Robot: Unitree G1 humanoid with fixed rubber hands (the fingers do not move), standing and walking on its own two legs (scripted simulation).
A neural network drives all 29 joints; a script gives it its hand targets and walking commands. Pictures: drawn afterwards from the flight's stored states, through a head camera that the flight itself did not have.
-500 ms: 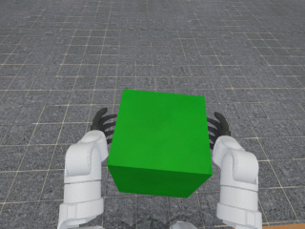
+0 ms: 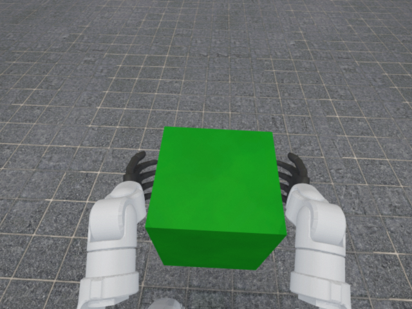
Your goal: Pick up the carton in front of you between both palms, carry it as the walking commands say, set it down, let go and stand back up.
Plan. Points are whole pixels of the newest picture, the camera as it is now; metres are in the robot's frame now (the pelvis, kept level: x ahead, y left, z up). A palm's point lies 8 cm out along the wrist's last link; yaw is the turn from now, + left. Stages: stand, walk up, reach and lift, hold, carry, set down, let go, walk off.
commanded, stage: carry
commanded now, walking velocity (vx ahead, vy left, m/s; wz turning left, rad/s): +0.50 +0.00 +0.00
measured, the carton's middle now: (213, 203) +0.33 +0.01 +0.00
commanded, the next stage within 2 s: none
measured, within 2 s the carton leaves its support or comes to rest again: neither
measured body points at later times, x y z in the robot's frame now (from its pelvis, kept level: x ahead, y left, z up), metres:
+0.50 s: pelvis +0.32 +0.05 +0.01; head +0.33 +0.06 +0.46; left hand +0.62 +0.18 +0.09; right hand +0.60 -0.12 +0.10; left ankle +0.34 +0.11 -0.73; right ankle +0.27 -0.08 -0.65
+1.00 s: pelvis +0.63 -0.03 +0.01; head +0.61 -0.04 +0.46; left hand +0.86 +0.13 +0.09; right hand +0.88 -0.17 +0.08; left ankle +0.60 +0.12 -0.65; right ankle +0.65 -0.10 -0.73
